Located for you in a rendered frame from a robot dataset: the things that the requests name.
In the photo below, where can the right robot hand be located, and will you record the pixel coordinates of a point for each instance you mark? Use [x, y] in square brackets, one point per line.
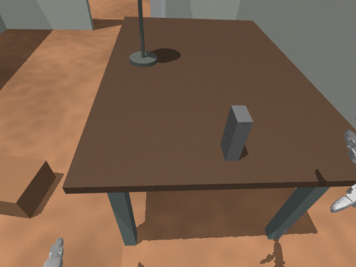
[350, 198]

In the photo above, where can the table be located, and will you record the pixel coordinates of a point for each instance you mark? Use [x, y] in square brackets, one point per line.
[159, 128]

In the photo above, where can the left robot hand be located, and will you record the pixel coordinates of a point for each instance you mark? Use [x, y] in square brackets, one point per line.
[55, 255]

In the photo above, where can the desk lamp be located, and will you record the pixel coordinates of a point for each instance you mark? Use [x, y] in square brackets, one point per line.
[142, 58]

